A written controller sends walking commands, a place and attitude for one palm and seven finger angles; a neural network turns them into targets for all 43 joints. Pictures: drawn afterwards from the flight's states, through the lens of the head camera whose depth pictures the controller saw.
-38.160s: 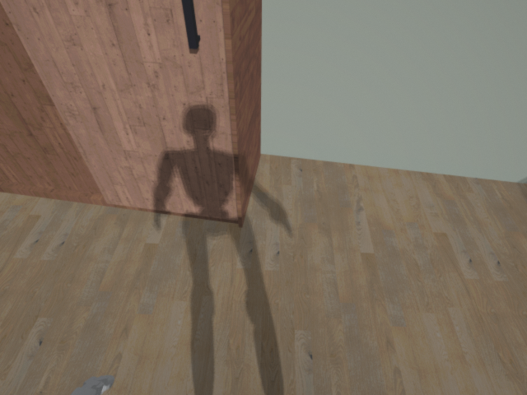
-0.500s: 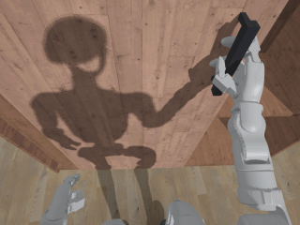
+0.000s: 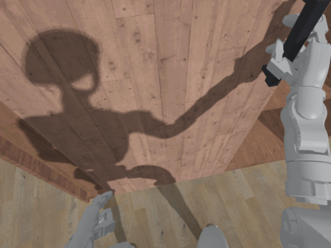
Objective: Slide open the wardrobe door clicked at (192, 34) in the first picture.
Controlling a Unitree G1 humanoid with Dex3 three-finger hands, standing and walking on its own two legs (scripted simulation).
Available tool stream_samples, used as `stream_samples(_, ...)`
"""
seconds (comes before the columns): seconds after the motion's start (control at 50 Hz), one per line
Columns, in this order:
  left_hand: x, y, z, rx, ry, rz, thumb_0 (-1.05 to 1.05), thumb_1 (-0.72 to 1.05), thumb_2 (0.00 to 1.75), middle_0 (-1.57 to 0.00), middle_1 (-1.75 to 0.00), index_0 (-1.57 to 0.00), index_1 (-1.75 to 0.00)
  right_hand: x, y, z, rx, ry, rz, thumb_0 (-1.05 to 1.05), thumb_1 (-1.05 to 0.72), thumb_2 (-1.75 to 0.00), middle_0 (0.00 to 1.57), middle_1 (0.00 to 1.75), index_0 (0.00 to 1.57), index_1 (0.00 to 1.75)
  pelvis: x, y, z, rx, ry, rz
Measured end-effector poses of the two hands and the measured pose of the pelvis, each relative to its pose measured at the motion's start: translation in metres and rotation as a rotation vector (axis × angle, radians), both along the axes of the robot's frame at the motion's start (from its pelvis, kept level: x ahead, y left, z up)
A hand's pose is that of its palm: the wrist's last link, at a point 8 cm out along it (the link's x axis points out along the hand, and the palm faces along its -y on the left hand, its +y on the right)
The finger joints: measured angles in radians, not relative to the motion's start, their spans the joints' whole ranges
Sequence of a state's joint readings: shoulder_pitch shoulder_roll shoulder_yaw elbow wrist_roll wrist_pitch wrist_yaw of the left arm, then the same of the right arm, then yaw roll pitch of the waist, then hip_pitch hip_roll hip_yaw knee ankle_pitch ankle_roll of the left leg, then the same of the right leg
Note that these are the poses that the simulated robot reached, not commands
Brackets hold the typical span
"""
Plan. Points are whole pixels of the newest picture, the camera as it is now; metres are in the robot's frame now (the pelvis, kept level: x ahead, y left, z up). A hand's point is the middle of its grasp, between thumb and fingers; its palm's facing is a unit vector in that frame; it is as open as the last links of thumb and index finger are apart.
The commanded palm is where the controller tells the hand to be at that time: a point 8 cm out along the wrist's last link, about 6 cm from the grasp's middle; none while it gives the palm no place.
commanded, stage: step sideways, sliding the door along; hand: right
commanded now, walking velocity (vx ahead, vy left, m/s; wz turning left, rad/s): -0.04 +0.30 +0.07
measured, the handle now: (285, 43) +0.44 -0.29 +0.20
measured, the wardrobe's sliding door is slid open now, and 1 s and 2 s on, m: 0.49 0.49 0.49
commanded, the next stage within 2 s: stop walking and hold the door there in 0.34 s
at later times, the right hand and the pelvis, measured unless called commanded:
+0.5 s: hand (273, 61) +0.40 -0.26 +0.19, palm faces +0.49 +0.87 -0.03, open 7.0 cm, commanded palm +0.37 -0.27 +0.15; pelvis +0.05 +0.05 +0.03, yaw +1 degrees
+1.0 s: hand (278, 61) +0.40 -0.27 +0.19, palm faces +0.61 +0.74 -0.27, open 6.7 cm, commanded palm +0.36 -0.29 +0.15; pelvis +0.04 +0.08 +0.01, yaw +7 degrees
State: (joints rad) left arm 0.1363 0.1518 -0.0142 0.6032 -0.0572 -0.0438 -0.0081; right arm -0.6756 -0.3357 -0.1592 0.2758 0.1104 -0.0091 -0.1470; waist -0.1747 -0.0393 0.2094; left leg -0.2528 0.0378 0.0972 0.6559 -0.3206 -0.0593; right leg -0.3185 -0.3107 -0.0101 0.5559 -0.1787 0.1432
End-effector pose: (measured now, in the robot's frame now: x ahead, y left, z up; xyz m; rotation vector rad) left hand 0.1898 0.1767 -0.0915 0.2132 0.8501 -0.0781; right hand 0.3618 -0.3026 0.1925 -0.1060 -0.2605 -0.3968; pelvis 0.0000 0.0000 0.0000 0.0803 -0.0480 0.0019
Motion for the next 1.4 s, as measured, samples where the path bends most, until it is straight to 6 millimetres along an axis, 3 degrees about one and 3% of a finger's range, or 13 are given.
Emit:
stream_samples(0.04, 0.01, 0.021, -0.014, -0.018, -0.02, -0.002, 0.01, 0.9, 0.9, -0.2, -0.3, -0.2, -0.3, -0.001, 0.004, -0.001, -0.008, -0.007, -0.071, -0.02, -0.7, -0.86, 0.48, 1.42, 0.16, 1.31, 0.003, 0.017, -0.012, -0.018, 0.0, -0.017)
stream_samples(0.1, 0.018, 0.052, -0.023, 0.012, 0.0, 0.043, 0.01, 0.9, 0.9, -0.2, -0.3, -0.2, -0.3, -0.003, 0.008, 0.0, -0.027, 0.017, -0.132, -0.03, -0.71, -0.85, 0.47, 1.42, 0.11, 1.34, 0.007, 0.023, -0.009, -0.025, 0.003, -0.051)
stream_samples(0.24, 0.026, 0.09, -0.007, 0.165, 0.054, 0.075, 0.01, 0.91, 0.9, -0.2, -0.3, -0.2, -0.3, -0.001, 0.009, -0.005, -0.015, -0.069, -0.133, -0.03, -0.72, -0.85, 0.46, 1.46, 0.08, 1.33, 0.028, 0.023, -0.006, -0.027, 0.027, -0.056)
stream_samples(0.5, 0.06, 0.069, 0.056, 0.119, -0.04, 0.012, 0.01, 0.9, 0.9, -0.2, -0.3, -0.2, -0.3, -0.002, 0.004, -0.007, -0.012, -0.079, -0.097, -0.04, -0.71, -0.83, 0.46, 1.44, 0.12, 1.21, 0.049, 0.049, 0.027, 0.085, -0.012, 0.014)
stream_samples(0.6, 0.07, 0.085, 0.067, 0.081, -0.143, 0.047, 0.01, 0.9, 0.9, -0.2, -0.3, -0.2, -0.3, -0.003, 0.0, -0.001, -0.134, 0.011, -0.123, -0.09, -0.65, -0.83, 0.46, 1.43, 0.18, 1.28, 0.057, 0.069, 0.029, 0.075, -0.004, 0.05)
stream_samples(0.68, 0.07, 0.115, 0.056, 0.04, -0.211, 0.074, 0.01, 0.9, 0.9, -0.2, -0.3, -0.2, -0.3, -0.006, 0.003, 0.004, -0.185, 0.087, -0.208, -0.13, -0.63, -0.81, 0.46, 1.42, 0.2, 1.3, 0.063, 0.088, 0.019, 0.023, -0.003, 0.063)
stream_samples(0.78, 0.056, 0.174, 0.015, 0.063, -0.221, 0.184, 0.01, 0.9, 0.9, -0.2, -0.3, -0.21, -0.3, -0.009, 0.006, 0.007, -0.255, 0.154, -0.318, -0.2, -0.6, -0.78, 0.46, 1.41, 0.22, 1.32, 0.064, 0.1, -0.007, -0.042, 0.005, 0.088)
stream_samples(0.86, 0.014, 0.207, 0.0, 0.105, -0.121, 0.31, 0.01, 0.9, 0.9, -0.2, -0.3, -0.2, -0.3, -0.01, 0.007, 0.01, -0.234, 0.189, -0.334, -0.2, -0.59, -0.78, 0.45, 1.41, 0.25, 1.33, 0.057, 0.094, 0.0, -0.079, -0.002, 0.109)
stream_samples(0.94, -0.037, 0.221, 0.003, 0.158, -0.033, 0.387, 0.01, 0.91, 0.9, -0.2, -0.3, -0.2, -0.3, -0.009, 0.005, 0.009, -0.201, 0.176, -0.315, -0.18, -0.58, -0.79, 0.45, 1.41, 0.27, 1.34, 0.05, 0.09, 0.006, -0.1, -0.009, 0.11)
stream_samples(1.06, -0.1, 0.215, 0.013, 0.251, 0.03, 0.444, 0.01, 0.91, 0.9, -0.19, -0.3, -0.2, -0.3, -0.007, 0.001, 0.003, -0.145, 0.091, -0.244, -0.17, -0.58, -0.82, 0.45, 1.4, 0.27, 1.33, 0.036, 0.072, 0.004, -0.082, -0.007, 0.114)
stream_samples(1.16, -0.131, 0.181, 0.02, 0.257, 0.046, 0.483, 0.01, 0.91, 0.9, -0.19, -0.3, -0.2, -0.3, -0.005, 0.0, -0.002, -0.113, 0.025, -0.173, -0.15, -0.62, -0.82, 0.45, 1.4, 0.23, 1.31, 0.022, 0.051, 0.004, -0.052, -0.017, 0.139)
stream_samples(1.3, -0.141, 0.118, 0.021, 0.137, 0.064, 0.436, 0.01, 0.9, 0.9, -0.2, -0.3, -0.2, -0.3, -0.006, 0.0, 0.0, -0.088, 0.057, -0.129, -0.13, -0.67, -0.79, 0.45, 1.4, 0.19, 1.33, 0.01, 0.042, 0.018, -0.015, 0.018, 0.163)
stream_samples(1.4, -0.135, 0.101, 0.011, 0.081, 0.053, 0.385, 0.01, 0.9, 0.9, -0.2, -0.3, -0.2, -0.3, -0.007, 0.001, 0.002, -0.108, 0.086, -0.134, -0.13, -0.68, -0.77, 0.45, 1.4, 0.17, 1.34, -0.003, 0.042, 0.013, -0.037, 0.035, 0.189)
